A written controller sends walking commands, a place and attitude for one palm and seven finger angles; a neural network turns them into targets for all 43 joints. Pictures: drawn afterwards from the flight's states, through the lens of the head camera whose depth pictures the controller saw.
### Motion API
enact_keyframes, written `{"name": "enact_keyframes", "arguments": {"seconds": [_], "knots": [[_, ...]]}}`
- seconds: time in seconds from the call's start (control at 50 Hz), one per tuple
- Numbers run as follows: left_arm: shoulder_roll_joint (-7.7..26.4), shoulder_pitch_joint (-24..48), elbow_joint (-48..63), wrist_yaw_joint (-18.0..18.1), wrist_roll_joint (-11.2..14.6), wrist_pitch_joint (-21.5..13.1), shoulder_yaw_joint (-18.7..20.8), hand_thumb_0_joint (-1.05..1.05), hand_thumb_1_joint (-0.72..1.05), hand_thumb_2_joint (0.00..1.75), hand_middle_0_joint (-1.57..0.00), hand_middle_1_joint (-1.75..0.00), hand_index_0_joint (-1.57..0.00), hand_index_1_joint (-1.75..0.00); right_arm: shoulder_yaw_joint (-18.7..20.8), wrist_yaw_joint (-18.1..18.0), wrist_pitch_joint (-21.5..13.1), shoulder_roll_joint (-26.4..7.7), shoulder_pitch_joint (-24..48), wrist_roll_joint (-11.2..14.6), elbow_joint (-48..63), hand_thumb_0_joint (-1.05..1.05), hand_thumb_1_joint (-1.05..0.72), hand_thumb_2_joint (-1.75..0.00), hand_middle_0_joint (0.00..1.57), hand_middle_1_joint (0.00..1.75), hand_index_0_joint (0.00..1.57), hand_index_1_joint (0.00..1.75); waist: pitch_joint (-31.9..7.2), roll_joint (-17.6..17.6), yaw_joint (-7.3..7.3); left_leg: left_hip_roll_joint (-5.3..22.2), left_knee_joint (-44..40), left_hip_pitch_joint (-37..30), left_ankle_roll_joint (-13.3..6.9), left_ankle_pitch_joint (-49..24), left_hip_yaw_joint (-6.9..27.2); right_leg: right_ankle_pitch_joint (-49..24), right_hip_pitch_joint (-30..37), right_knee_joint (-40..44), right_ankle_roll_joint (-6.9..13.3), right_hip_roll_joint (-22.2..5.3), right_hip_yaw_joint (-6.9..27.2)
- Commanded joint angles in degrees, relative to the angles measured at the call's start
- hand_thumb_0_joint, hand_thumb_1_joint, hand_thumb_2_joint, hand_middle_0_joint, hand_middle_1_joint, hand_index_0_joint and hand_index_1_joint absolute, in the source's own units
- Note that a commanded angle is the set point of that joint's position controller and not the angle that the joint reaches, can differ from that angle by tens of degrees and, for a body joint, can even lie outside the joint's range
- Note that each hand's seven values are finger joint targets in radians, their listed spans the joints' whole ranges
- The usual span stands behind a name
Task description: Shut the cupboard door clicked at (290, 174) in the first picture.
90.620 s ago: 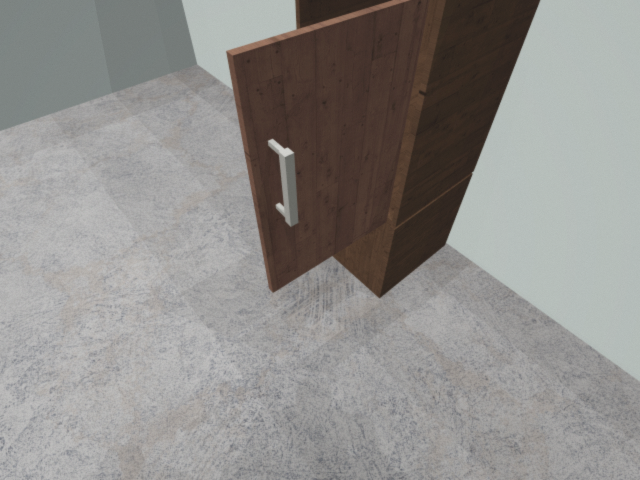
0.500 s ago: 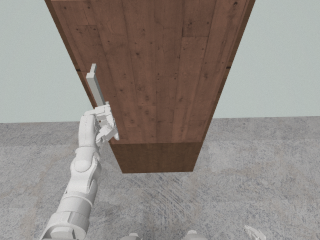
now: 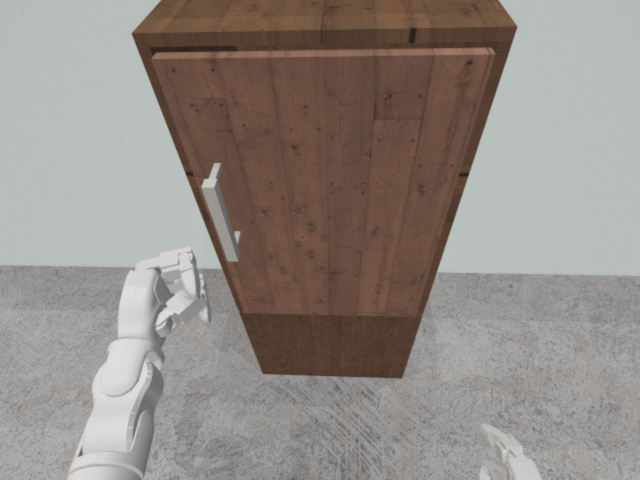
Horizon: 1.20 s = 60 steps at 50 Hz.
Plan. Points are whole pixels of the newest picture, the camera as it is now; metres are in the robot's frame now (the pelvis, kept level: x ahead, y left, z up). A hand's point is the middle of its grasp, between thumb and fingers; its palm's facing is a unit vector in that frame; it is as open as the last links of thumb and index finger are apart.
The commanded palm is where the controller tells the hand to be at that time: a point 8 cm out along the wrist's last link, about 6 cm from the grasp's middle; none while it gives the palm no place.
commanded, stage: draw the hand back to the body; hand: left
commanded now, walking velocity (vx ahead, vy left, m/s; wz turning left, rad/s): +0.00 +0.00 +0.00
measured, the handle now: (225, 215) +0.49 +0.18 +0.04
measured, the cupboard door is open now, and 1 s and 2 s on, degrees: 0 0 0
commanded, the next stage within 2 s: step back with the hand held close in 1.22 s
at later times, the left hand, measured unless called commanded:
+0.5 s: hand (93, 330) +0.23 +0.24 +0.14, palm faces +0.30 -0.90 -0.30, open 3.7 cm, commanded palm +0.19 +0.28 +0.16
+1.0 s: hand out of the picture +0.19 +0.29 +0.20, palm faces +0.50 -0.77 -0.40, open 7.1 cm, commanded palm +0.14 +0.32 +0.21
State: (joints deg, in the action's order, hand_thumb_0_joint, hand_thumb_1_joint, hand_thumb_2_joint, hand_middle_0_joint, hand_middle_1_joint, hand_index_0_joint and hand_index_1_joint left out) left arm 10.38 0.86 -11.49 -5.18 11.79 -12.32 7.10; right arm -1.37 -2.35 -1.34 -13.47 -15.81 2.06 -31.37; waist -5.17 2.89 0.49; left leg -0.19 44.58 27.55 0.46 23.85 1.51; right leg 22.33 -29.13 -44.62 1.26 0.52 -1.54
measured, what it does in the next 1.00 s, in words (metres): stands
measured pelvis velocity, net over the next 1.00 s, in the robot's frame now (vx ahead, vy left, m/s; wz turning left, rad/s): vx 0.00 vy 0.02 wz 0.00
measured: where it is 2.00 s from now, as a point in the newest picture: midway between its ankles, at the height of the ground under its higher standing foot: outside the picture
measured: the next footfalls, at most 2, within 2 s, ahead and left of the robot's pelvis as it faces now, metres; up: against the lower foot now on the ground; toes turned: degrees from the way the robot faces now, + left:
none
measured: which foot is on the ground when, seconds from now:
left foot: down 0.00-1.00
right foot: down 0.00-1.00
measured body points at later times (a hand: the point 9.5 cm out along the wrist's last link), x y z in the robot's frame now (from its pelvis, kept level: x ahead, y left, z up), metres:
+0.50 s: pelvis +0.00 +0.02 +0.03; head -0.02 -0.01 +0.48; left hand +0.21 +0.28 +0.16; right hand +0.18 -0.20 -0.06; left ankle -0.01 +0.13 -0.71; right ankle +0.00 -0.10 -0.71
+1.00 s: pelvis +0.00 +0.02 +0.03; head -0.02 -0.01 +0.48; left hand +0.16 +0.33 +0.22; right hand +0.19 -0.19 -0.06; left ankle -0.01 +0.13 -0.71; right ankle +0.00 -0.10 -0.71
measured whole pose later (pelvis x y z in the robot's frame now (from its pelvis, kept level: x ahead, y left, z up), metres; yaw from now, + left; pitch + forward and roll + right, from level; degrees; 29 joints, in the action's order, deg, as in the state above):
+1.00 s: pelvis +0.00 +0.02 +0.03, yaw +0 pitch -4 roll +0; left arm 19.0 -25.0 20.4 6.4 3.7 -3.0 20.6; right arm -1.5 -4.1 -5.4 -13.2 -12.0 0.5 -36.0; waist -0.2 4.6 4.6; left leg -1.5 24.6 5.0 -1.1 15.5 1.1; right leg 14.2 -6.5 -24.8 -0.4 -0.8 -1.0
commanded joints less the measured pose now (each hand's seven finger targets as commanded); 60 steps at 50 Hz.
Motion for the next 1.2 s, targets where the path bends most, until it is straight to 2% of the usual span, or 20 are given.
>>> {"name": "enact_keyframes", "arguments": {"seconds": [0.0,0.12,0.14,0.16,0.18,0.22,0.26,0.28,0.34,0.36,0.42,0.56,0.58,0.62,0.82,0.88,0.92,1.06,1.16,1.18], "knots": [[7.94,13.26,17.37,-2.01,1.83,-2.38,3.15,0.00,0.90,0.90,-1.30,-1.50,-1.30,-1.50,2.06,-1.45,-5.06,-6.22,5.92,0.45,8.55,0.00,-0.90,-0.90,0.20,0.30,0.20,0.30,-11.78,-2.66,-0.32,-1.24,-7.07,-3.80,-1.98,-13.50,-1.82,-18.96,12.93,7.56,-0.56,-0.70,0.76],[11.20,7.16,20.43,-4.25,3.91,1.27,7.16,0.00,0.90,0.90,-1.16,-1.35,-1.16,-1.35,1.41,-2.26,-7.13,-6.17,7.52,0.94,8.67,0.00,-0.90,-0.90,0.20,0.30,0.20,0.30,-8.70,-3.03,0.90,-1.39,-9.35,-4.73,-1.91,-11.77,-1.73,-15.34,14.39,10.39,-0.69,-0.91,1.14],[17.84,8.19,21.73,1.53,-4.05,2.40,6.37,0.00,0.90,0.90,-1.13,-1.32,-1.13,-1.32,1.90,-3.23,-5.97,-5.34,9.18,0.34,7.51,0.00,-0.90,-0.90,0.20,0.30,0.20,0.30,-5.58,-4.07,1.09,-1.09,-11.40,-5.57,-2.47,-11.41,-1.82,-13.15,14.48,14.58,-0.98,-3.00,4.10],[15.93,5.65,20.96,4.33,-4.56,3.74,6.60,0.00,0.90,0.90,-1.11,-1.29,-1.11,-1.29,1.69,-3.56,-5.45,-5.13,9.12,0.08,7.51,0.00,-0.90,-0.90,0.20,0.30,0.20,0.30,-3.31,-6.75,0.79,-1.09,-12.17,-5.32,-2.57,-10.38,-1.72,-9.73,14.71,16.45,-1.25,-3.22,4.15],[13.48,4.62,23.36,5.68,-5.46,4.39,4.09,0.00,0.90,0.90,-1.08,-1.26,-1.08,-1.26,1.46,-3.72,-5.17,-4.82,10.09,-0.05,7.68,0.00,-0.90,-0.90,0.20,0.30,0.20,0.30,-3.15,-4.78,0.73,-0.98,-13.24,-7.41,-2.78,-10.48,-1.88,-8.86,15.55,17.06,-1.21,-3.20,3.70],[14.09,1.92,25.94,7.76,-6.43,5.50,4.76,0.00,0.90,0.90,-1.02,-1.20,-1.02,-1.20,1.14,-4.04,-4.75,-4.70,10.42,-0.21,7.51,0.00,-0.90,-0.90,0.20,0.30,0.20,0.30,-3.73,-1.50,0.93,-0.80,-15.01,-11.05,-2.80,-12.13,-2.07,-10.67,17.05,17.74,-0.90,-2.70,2.53],[14.92,-1.00,27.50,9.07,-7.09,6.08,5.48,0.00,0.90,0.90,-0.97,-1.14,-0.97,-1.14,0.73,-4.11,-4.78,-4.96,10.78,-0.50,7.27,0.00,-0.90,-0.90,0.20,0.30,0.20,0.30,-3.84,-2.98,1.32,-0.39,-17.21,-13.05,-2.73,-13.88,-1.37,-12.32,18.96,18.43,-0.61,-2.04,1.24],[13.81,-2.01,29.69,9.37,-7.09,6.21,4.67,0.00,0.90,0.90,-0.94,-1.11,-0.94,-1.11,0.68,-4.08,-4.84,-4.63,10.98,-0.42,7.50,0.00,-0.90,-0.90,0.20,0.30,0.20,0.30,-3.61,-1.15,1.19,-0.21,-18.22,-14.44,-2.56,-14.53,-1.40,-12.95,19.59,18.59,-0.54,-2.02,0.92],[14.95,-3.31,31.92,10.44,-7.80,6.63,6.05,0.00,0.90,0.90,-0.86,-1.02,-0.86,-1.02,0.37,-3.98,-5.20,-4.66,11.38,-0.76,6.92,0.00,-0.90,-0.90,0.20,0.30,0.20,0.30,-1.67,-0.27,1.41,-0.07,-20.63,-16.52,-2.28,-15.18,-1.24,-13.48,20.25,20.14,-0.49,-1.54,0.28],[15.90,-4.18,31.88,10.70,-7.95,6.72,7.16,0.00,0.90,0.90,-0.83,-0.99,-0.83,-0.99,0.49,-4.07,-5.35,-4.95,11.51,-0.92,6.45,0.00,-0.90,-0.90,0.20,0.30,0.20,0.30,-1.06,-1.44,1.59,0.02,-21.09,-16.69,-2.34,-15.55,-1.16,-13.52,20.67,20.93,-0.48,-1.39,0.18],[15.17,-5.45,34.62,11.10,-8.23,6.77,7.37,0.00,0.90,0.90,-0.75,-0.90,-0.75,-0.90,0.37,-3.80,-5.72,-4.54,11.83,-1.02,6.23,0.00,-0.90,-0.90,0.20,0.30,0.20,0.30,-0.12,0.99,1.71,0.27,-22.82,-18.28,-1.95,-16.36,-0.84,-13.71,21.89,21.38,-0.24,-1.33,-0.17],[17.37,-12.32,38.93,11.51,-8.66,6.72,11.70,0.00,0.90,0.90,-0.56,-0.69,-0.56,-0.69,0.68,-2.93,-6.82,-4.87,12.08,-1.56,5.46,0.00,-0.90,-0.90,0.20,0.30,0.20,0.30,0.61,0.79,2.71,0.77,-24.29,-20.21,-1.47,-20.96,-0.56,-17.32,23.78,22.31,-0.27,-1.02,-0.64],[16.17,-12.83,40.26,11.48,-8.49,6.63,11.11,0.00,0.90,0.90,-0.53,-0.66,-0.53,-0.66,0.62,-2.67,-6.79,-4.46,11.88,-1.52,5.54,0.00,-0.90,-0.90,0.20,0.30,0.20,0.30,0.47,1.77,2.55,0.88,-24.61,-19.97,-1.22,-21.18,-0.38,-17.01,24.74,21.95,-0.13,-1.28,-0.77],[17.33,-14.77,41.19,11.61,-8.51,6.48,13.18,0.00,0.90,0.90,-0.47,-0.60,-0.47,-0.60,0.84,-2.49,-6.92,-4.48,11.88,-1.68,5.40,0.00,-0.90,-0.90,0.20,0.30,0.20,0.30,0.72,0.17,2.85,1.00,-24.56,-19.81,-1.10,-22.56,-0.26,-18.20,25.09,21.74,-0.14,-1.15,-1.01],[21.22,-20.35,46.46,12.05,-7.92,5.78,20.84,0.00,0.90,0.90,-0.20,-0.30,-0.20,-0.30,1.68,-2.28,-7.54,-4.40,11.76,-1.47,5.21,0.00,-0.90,-0.90,0.20,0.30,0.20,0.30,0.82,1.83,3.62,1.19,-24.17,-20.19,-0.78,-24.64,-0.84,-19.82,25.56,21.86,-0.26,-1.25,-0.94],[17.74,-20.65,42.63,11.82,-7.94,6.39,17.38,0.00,0.90,0.90,-0.20,-0.30,-0.20,-0.30,1.75,-2.23,-7.49,-4.73,11.38,-1.39,4.60,0.00,-0.90,-0.90,0.20,0.30,0.20,0.30,3.96,-0.34,2.77,1.28,-24.48,-19.69,-1.14,-22.90,-1.12,-18.33,23.54,22.66,-0.57,-1.38,-0.97],[18.01,-18.79,42.63,11.96,-8.18,6.28,17.17,0.00,0.90,0.90,-0.20,-0.30,-0.20,-0.30,1.91,-2.28,-7.32,-5.09,11.53,-1.31,4.48,0.00,-0.90,-0.90,0.20,0.30,0.20,0.30,4.82,-0.78,2.62,1.22,-24.71,-19.44,-1.34,-21.03,-0.89,-16.36,22.86,22.98,-0.56,-1.27,-0.95],[21.56,-19.09,46.04,12.53,-8.38,5.30,20.18,0.00,0.90,0.90,-0.20,-0.30,-0.20,-0.30,1.92,-2.77,-8.27,-4.90,12.19,-1.58,4.39,0.00,-0.90,-0.90,0.20,0.30,0.20,0.30,0.56,1.98,3.76,0.73,-24.32,-20.65,-1.60,-21.58,-1.11,-17.55,25.33,22.88,-0.42,-1.49,-0.40],[21.19,-20.08,44.13,12.36,-8.05,5.23,20.55,0.00,0.90,0.90,-0.20,-0.30,-0.20,-0.30,1.85,-2.91,-8.28,-4.50,12.54,-1.46,4.10,0.00,-0.90,-0.90,0.20,0.30,0.20,0.30,3.55,1.33,3.77,0.77,-24.35,-19.67,-1.70,-19.75,-1.63,-15.90,24.03,24.21,-0.51,-1.41,0.07],[19.79,-19.80,43.84,12.22,-7.89,5.21,19.32,0.00,0.90,0.90,-0.20,-0.30,-0.20,-0.30,1.70,-2.88,-8.15,-4.15,12.53,-1.39,4.14,0.00,-0.90,-0.90,0.20,0.30,0.20,0.30,4.39,1.46,3.41,0.76,-24.51,-19.54,-1.67,-19.17,-1.71,-15.18,23.67,24.06,-0.53,-1.57,0.06]]}}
